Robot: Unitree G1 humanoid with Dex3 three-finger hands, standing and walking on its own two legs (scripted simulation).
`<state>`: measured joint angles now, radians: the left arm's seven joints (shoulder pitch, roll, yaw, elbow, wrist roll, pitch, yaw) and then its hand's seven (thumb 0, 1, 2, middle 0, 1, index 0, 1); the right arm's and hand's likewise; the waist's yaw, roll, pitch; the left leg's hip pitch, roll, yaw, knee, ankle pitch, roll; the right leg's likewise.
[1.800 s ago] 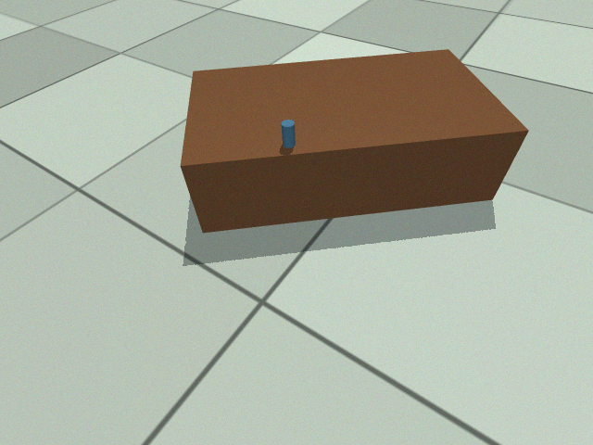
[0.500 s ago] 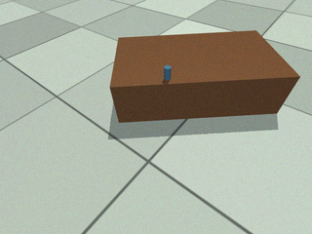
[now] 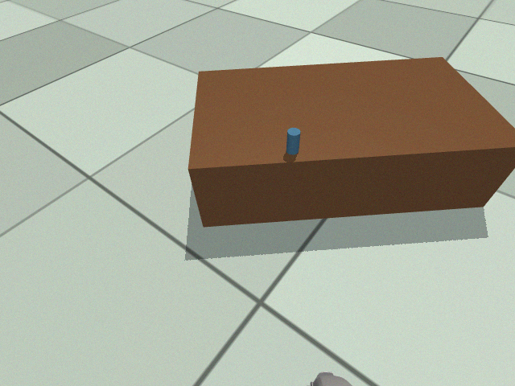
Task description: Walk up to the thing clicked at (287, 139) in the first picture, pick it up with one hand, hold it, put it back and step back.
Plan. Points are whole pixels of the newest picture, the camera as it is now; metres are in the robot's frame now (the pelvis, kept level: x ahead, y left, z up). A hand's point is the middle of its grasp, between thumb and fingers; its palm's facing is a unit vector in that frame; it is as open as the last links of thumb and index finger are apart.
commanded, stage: walk up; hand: right
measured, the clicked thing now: (293, 141) +1.05 -0.17 -0.33
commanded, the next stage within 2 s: none
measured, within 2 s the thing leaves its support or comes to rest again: neither
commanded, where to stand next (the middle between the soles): +0.67 +0.05 m, yaw +1 degrees
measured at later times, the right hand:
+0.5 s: hand (392, 283) +0.34 -0.26 -0.13, palm faces -0.11 +0.91 -0.40, open 7.3 cm
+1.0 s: hand (373, 247) +0.45 -0.27 -0.17, palm faces -0.04 +0.94 -0.33, open 7.4 cm
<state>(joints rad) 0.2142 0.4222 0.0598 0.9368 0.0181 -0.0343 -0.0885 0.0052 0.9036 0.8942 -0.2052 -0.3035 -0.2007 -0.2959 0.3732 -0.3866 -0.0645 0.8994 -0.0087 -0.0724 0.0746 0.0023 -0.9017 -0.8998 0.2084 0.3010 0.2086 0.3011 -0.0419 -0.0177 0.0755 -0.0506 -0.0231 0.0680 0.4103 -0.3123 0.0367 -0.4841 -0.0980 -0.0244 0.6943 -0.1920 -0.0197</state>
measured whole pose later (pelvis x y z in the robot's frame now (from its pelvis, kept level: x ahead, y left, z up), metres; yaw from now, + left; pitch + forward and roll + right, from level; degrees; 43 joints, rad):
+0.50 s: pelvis +0.23 +0.02 -0.02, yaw +3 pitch -3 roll -1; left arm 0.35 0.43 0.05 0.86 0.02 -0.07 -0.06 0.00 0.90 0.89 -0.21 -0.30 -0.21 -0.30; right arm 0.25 -0.45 -0.09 0.85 -0.02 -0.07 0.09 0.00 -0.91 -0.90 0.20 0.30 0.20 0.30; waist 0.04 0.00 0.06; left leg -0.41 0.07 0.05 0.60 -0.16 0.02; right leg -0.14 -0.09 -0.09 0.62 -0.43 0.01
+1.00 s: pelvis +0.41 +0.01 -0.02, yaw +1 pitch -4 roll +0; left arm 0.26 0.40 0.06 0.86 0.01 -0.09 -0.05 0.00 0.90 0.89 -0.21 -0.30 -0.20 -0.30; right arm 0.36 -0.43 -0.05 0.87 0.00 -0.03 0.04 0.00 -0.90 -0.90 0.21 0.30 0.21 0.30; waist -0.01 0.05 0.09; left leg -0.29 0.05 0.02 1.01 -0.48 0.03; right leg -0.36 -0.04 -0.07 0.66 -0.23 -0.03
